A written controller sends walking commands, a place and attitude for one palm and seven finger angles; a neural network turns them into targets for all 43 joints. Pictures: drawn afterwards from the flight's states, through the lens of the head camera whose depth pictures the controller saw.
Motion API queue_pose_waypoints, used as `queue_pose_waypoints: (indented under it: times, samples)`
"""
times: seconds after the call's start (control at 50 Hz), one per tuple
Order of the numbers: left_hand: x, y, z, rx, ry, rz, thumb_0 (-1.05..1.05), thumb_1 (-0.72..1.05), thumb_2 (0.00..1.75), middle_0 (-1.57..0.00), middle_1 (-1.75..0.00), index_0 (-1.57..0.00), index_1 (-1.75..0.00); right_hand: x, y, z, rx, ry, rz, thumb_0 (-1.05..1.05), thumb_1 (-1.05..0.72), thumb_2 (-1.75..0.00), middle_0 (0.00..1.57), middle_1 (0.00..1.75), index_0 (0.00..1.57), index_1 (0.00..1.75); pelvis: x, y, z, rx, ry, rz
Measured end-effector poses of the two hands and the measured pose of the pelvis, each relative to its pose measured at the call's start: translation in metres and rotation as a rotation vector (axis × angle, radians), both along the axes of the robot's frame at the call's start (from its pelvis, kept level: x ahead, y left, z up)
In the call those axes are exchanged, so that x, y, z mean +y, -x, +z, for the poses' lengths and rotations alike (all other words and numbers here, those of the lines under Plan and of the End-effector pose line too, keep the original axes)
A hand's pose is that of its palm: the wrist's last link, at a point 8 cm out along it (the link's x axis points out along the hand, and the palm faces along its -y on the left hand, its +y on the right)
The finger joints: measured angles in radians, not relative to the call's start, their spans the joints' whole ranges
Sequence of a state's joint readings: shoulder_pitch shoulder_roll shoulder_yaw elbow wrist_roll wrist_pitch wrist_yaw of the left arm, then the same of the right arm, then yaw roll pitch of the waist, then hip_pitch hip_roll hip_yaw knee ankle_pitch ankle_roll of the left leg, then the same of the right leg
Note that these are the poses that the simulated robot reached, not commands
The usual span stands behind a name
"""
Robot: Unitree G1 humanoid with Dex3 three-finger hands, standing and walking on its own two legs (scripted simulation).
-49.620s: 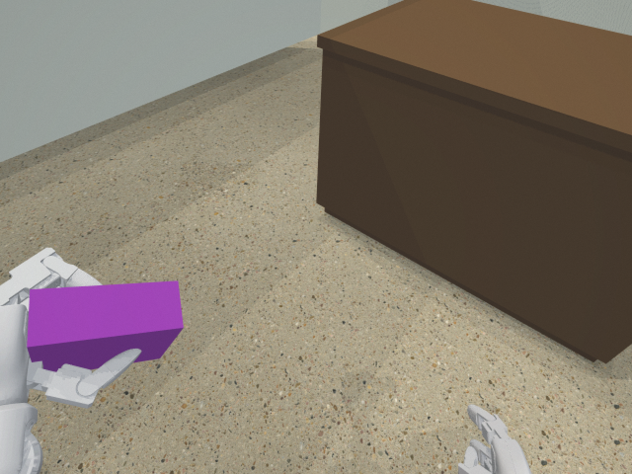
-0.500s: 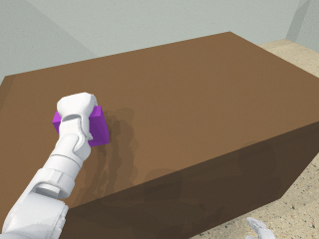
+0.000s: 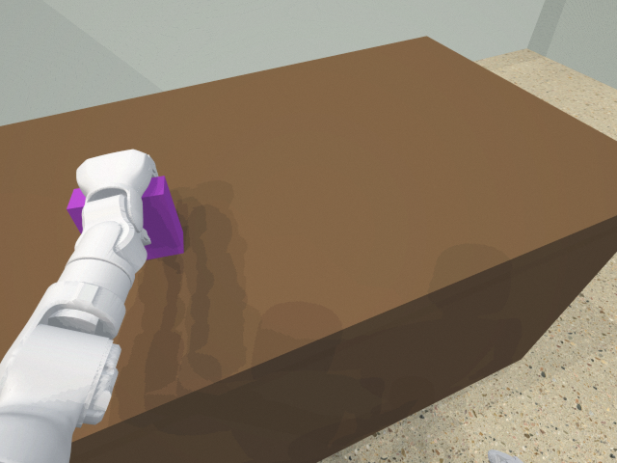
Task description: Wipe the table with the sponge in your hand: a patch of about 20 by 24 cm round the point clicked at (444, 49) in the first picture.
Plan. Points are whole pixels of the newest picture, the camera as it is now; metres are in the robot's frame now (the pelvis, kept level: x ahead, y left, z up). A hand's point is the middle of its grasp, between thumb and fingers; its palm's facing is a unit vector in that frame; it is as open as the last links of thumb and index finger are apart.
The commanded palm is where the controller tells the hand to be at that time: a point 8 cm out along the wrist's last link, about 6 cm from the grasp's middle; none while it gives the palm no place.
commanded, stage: slide back across to the first lane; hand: left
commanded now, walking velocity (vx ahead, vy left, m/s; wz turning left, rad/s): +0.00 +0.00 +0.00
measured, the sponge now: (136, 232) +0.42 +0.27 +0.08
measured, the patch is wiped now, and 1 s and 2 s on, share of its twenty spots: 1.00 1.00 1.00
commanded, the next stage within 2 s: wipe back along the first lane in 0.60 s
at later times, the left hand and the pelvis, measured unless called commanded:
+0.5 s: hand (87, 218) +0.40 +0.32 +0.13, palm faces -0.04 -0.04 -1.00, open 9.3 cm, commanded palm +0.37 +0.31 +0.18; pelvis +0.02 +0.02 +0.00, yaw +1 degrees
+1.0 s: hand (71, 242) +0.36 +0.32 +0.12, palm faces +0.00 -0.05 -1.00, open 9.2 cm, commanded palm +0.32 +0.32 +0.17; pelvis +0.02 +0.02 +0.00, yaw +1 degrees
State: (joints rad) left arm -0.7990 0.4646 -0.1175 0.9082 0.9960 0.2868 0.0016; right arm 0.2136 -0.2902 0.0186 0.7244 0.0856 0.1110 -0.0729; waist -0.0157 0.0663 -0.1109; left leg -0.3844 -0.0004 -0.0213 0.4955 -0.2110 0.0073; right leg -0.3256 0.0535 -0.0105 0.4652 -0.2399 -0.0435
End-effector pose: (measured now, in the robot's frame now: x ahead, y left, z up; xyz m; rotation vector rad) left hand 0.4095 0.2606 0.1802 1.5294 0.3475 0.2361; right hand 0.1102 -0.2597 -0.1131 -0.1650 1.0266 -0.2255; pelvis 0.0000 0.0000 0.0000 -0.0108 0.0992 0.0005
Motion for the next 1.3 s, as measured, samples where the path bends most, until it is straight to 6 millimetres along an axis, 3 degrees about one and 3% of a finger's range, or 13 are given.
queue_pose_waypoints:
  times: [0.1, 0.2, 0.5, 0.64, 0.84, 1.04, 1.3]
  samples:
    - [0.005, -0.005, -0.001, -0.012, 0.003, -0.01, -0.01, -0.5, 1.13, -0.78, -1.41, -0.86, -1.41, 0.0, 0.007, -0.002, 0.028, -0.002, -0.027, 0.01, -0.91, -0.9, 0.2, 0.3, 0.2, 0.3, 0.004, -0.006, 0.001, 0.003, 0.001, -0.012]
    - [0.009, -0.002, -0.001, -0.038, 0.01, -0.014, -0.01, -0.5, 1.13, -0.78, -1.42, -0.85, -1.41, 0.006, 0.0, 0.0, 0.018, -0.013, -0.03, 0.01, -0.91, -0.9, 0.2, 0.3, 0.2, 0.3, 0.009, -0.012, 0.003, -0.009, 0.001, -0.017]
    - [0.052, 0.026, 0.002, -0.019, 0.005, 0.051, -0.02, -0.49, 1.12, -0.77, -1.43, -0.84, -1.42, 0.038, -0.085, 0.024, -0.156, -0.028, 0.102, 0.01, -0.91, -0.9, 0.2, 0.3, 0.2, 0.3, 0.019, -0.023, 0.005, -0.041, 0.002, 0.011]
    - [0.062, 0.039, 0.002, -0.016, -0.002, 0.037, -0.02, -0.49, 1.12, -0.77, -1.43, -0.84, -1.43, 0.051, -0.108, 0.03, -0.19, -0.027, 0.161, 0.01, -0.91, -0.9, 0.2, 0.3, 0.2, 0.3, 0.02, -0.024, 0.005, -0.049, 0.002, 0.028]
    - [0.067, 0.047, 0.002, -0.015, -0.008, 0.036, -0.02, -0.48, 1.12, -0.77, -1.43, -0.84, -1.43, 0.052, -0.099, 0.026, -0.168, -0.034, 0.161, 0.01, -0.91, -0.9, 0.21, 0.3, 0.2, 0.3, 0.02, -0.023, 0.005, -0.052, 0.003, 0.025]
    - [0.055, 0.076, -0.001, -0.075, 0.015, 0.027, -0.03, -0.48, 1.12, -0.76, -1.44, -0.83, -1.44, 0.043, -0.081, 0.02, -0.137, -0.042, 0.144, 0.01, -0.91, -0.9, 0.2, 0.3, 0.2, 0.3, 0.02, -0.017, 0.005, -0.076, 0.001, 0.016]
    - [0.039, 0.109, -0.002, -0.095, 0.007, 0.036, -0.02, -0.47, 1.12, -0.76, -1.44, -0.83, -1.44, 0.049, -0.099, 0.035, -0.252, -0.069, 0.172, 0.01, -0.91, -0.9, 0.2, 0.3, 0.2, 0.3, 0.011, -0.005, 0.004, -0.111, -0.004, 0.012]
